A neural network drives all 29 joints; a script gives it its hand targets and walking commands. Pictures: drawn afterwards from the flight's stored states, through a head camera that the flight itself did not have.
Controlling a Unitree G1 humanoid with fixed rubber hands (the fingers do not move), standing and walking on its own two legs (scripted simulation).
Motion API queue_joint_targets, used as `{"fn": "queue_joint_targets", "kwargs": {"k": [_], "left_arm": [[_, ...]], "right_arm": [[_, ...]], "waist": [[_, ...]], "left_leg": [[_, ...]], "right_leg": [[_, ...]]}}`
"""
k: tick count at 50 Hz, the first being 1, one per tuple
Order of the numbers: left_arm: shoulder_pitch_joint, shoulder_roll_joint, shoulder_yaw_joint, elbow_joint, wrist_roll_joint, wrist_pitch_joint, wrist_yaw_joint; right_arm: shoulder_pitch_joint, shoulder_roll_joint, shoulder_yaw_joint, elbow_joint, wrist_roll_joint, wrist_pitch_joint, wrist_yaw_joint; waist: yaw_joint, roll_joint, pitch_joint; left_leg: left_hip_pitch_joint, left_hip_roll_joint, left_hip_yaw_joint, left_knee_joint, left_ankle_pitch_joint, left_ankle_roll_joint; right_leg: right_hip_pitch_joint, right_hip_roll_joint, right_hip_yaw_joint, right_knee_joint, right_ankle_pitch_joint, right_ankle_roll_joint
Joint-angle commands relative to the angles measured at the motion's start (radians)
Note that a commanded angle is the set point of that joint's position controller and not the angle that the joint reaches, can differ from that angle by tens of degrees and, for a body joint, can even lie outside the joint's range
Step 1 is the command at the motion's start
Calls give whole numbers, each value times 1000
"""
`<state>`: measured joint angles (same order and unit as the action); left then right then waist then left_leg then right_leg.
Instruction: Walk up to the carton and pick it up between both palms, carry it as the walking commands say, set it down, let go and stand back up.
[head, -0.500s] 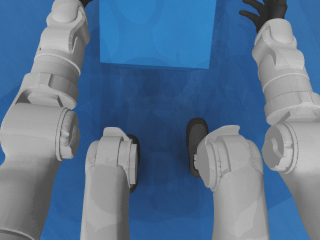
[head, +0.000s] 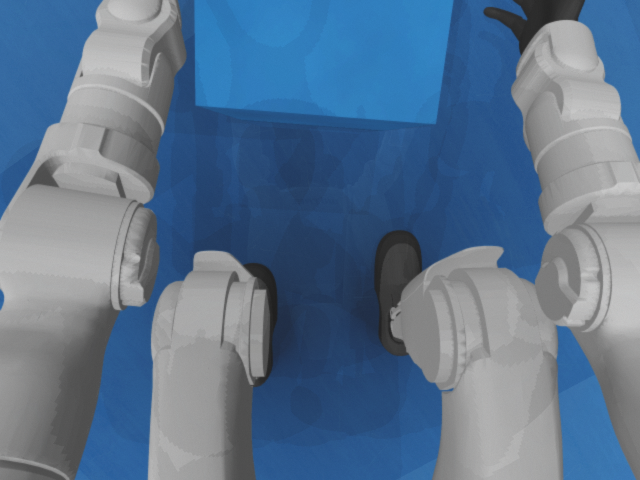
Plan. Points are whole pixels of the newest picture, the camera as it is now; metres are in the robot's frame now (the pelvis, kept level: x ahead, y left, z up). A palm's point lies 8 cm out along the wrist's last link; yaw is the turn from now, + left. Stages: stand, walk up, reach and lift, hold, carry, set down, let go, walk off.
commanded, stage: reach and lift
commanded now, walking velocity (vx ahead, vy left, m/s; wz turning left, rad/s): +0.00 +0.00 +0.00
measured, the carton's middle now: (320, 19) +0.54 +0.00 -0.25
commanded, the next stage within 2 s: none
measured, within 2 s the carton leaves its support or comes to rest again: leaves its support in 0.82 s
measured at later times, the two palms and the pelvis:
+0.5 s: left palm out of the picture +0.56 +0.12 -0.17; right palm (514, 8) +0.53 -0.18 -0.17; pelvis +0.00 +0.00 +0.01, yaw +1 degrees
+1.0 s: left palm out of the picture +0.55 +0.11 -0.17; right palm out of the picture +0.53 -0.19 -0.16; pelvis +0.01 +0.00 +0.00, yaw +2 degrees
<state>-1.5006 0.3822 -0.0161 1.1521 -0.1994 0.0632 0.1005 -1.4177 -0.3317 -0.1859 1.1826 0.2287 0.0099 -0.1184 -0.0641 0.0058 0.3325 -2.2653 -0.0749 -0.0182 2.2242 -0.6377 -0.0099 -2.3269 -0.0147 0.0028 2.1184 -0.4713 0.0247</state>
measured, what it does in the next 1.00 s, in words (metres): stands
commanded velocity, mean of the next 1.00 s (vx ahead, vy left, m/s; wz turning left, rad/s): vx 0.00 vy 0.00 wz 0.00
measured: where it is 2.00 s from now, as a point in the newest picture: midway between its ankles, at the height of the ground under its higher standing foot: (326, 327)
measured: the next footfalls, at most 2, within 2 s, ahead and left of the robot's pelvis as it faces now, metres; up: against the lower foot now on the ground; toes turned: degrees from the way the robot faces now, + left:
none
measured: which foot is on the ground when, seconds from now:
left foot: down 0.00-1.00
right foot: down 0.00-1.00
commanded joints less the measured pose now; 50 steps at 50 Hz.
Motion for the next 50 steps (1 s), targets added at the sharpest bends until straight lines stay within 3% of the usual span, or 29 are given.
{"fn": "queue_joint_targets", "kwargs": {"k": [1,16,21,26,31,35,41,50], "left_arm": [[-253,66,14,-78,5,-16,0],[-309,-59,-41,-88,-1,-22,-4],[-303,-87,-24,-82,36,-24,2],[-349,-314,-48,-85,61,-18,-38],[-455,-765,-87,-99,95,13,-159],[-445,-934,-45,-141,153,44,-226],[-424,-1031,-34,-194,179,72,-259],[-431,-1054,-53,-243,181,81,-248]], "right_arm": [[-231,-95,0,-91,2,-18,0],[-256,-1,1,-64,-44,-27,-14],[-263,41,-8,-68,-70,-30,-16],[-348,270,44,-101,-69,-21,33],[-492,691,104,-152,-102,26,161],[-494,868,98,-213,-139,78,237],[-443,987,87,-248,-154,128,297],[-425,1031,98,-275,-152,156,323]], "waist": [[-34,67,-1168],[-79,86,-1164],[-73,84,-1154],[-55,86,-1134],[-56,99,-1085],[-54,94,-1050],[-49,103,-1024],[-42,117,-1056]], "left_leg": [[444,28,6,-235,277,-26],[446,3,11,-239,275,-35],[447,-10,14,-244,285,-36],[448,-29,13,-240,292,-28],[418,-61,19,-217,287,-16],[384,-77,35,-206,297,-6],[357,-83,42,-203,321,6],[395,-83,43,-209,348,8]], "right_leg": [[713,18,-39,-76,316,10],[745,37,-40,-92,321,4],[743,47,-42,-95,327,11],[718,67,-48,-88,316,17],[671,95,-63,-61,293,12],[635,114,-75,-47,292,4],[585,120,-72,-34,311,-7],[551,118,-69,-35,317,-10]]}}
